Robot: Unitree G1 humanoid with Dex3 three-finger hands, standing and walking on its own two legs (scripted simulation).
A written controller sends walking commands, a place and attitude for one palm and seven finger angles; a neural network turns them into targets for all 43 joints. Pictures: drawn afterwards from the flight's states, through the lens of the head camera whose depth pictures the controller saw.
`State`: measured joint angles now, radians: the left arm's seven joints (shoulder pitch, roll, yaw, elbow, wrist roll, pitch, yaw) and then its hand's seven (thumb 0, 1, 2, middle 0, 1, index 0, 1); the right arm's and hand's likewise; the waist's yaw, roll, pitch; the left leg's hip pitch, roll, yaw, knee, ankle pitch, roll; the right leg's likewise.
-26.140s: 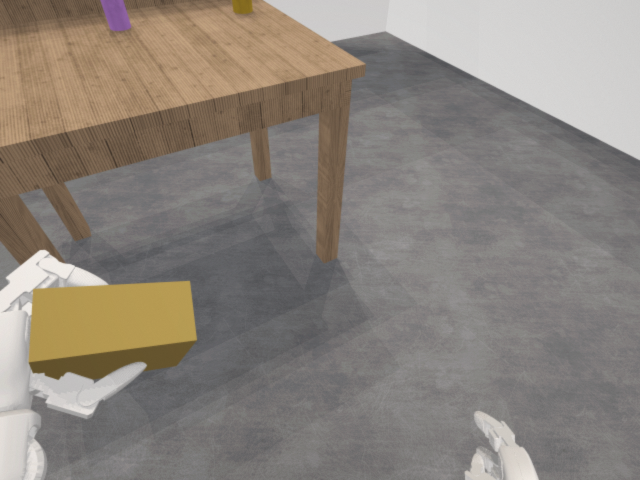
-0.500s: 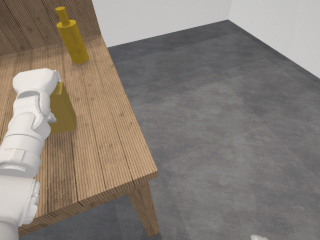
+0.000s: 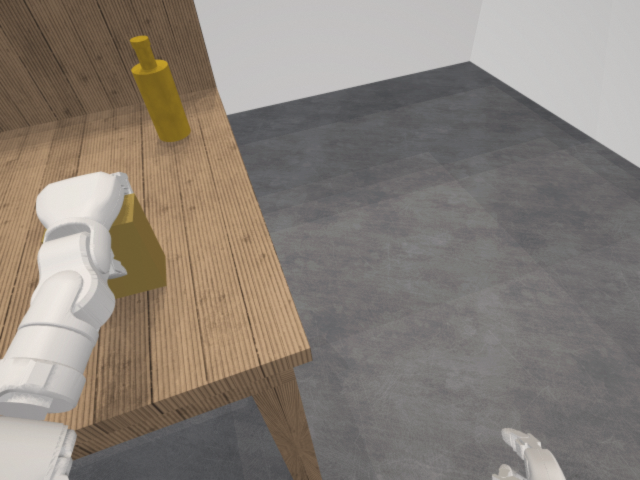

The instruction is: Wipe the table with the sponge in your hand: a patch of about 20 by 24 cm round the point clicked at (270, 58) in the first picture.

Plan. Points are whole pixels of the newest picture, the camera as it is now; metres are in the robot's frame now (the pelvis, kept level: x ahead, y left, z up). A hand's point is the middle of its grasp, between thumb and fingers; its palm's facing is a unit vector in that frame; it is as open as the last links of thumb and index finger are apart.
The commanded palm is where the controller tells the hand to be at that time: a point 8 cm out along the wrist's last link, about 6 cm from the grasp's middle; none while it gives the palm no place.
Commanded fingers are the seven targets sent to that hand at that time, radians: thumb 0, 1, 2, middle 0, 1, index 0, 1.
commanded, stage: wipe back along the middle lane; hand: left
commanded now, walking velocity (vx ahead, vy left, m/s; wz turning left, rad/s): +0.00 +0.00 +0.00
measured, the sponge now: (118, 261) +0.36 +0.32 +0.09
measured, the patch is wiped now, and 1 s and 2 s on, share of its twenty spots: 0.55 0.70 0.85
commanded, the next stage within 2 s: slide across to the third lane in 1.00 s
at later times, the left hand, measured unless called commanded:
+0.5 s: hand (107, 254) +0.33 +0.29 +0.14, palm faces +0.07 +0.00 -1.00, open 10.3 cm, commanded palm +0.28 +0.28 +0.17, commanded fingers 0.00 0.10 1.30 -1.20 -1.60 -1.20 -1.60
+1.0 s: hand (107, 282) +0.29 +0.27 +0.14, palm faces +0.12 -0.03 -0.99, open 10.3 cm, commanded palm +0.23 +0.26 +0.17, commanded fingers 0.00 0.10 1.30 -1.20 -1.60 -1.20 -1.60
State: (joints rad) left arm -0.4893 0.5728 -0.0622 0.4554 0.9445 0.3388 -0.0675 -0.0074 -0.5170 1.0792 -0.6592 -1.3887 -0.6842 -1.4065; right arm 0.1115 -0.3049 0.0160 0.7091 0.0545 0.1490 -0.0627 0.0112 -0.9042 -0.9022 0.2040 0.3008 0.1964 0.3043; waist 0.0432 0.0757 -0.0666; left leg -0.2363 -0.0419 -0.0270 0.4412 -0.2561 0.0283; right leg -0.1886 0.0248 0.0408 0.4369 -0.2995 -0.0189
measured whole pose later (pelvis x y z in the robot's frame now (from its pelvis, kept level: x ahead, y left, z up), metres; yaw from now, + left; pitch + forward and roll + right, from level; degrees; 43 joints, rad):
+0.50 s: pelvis +0.00 +0.00 +0.00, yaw +0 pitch +2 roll +1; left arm -0.30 0.53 -0.10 0.15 0.94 0.47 -0.06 -0.01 -0.51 1.08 -0.65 -1.40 -0.67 -1.42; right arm 0.08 -0.30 0.04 0.68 0.05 0.13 -0.04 0.01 -0.90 -0.90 0.20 0.30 0.20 0.30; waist 0.07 0.10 -0.07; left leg -0.22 -0.05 -0.02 0.47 -0.28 0.03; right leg -0.18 0.02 0.05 0.48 -0.33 -0.01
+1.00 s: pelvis -0.01 +0.00 +0.00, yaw -1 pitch +0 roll +1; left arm -0.13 0.50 -0.14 -0.08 0.95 0.58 -0.05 0.00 -0.50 1.07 -0.65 -1.39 -0.67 -1.41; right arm 0.02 -0.28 0.07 0.66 0.05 0.13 -0.03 0.01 -0.90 -0.90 0.20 0.30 0.20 0.30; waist 0.09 0.11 -0.06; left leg -0.18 -0.05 0.00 0.45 -0.27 0.03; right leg -0.16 0.02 0.06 0.48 -0.32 -0.01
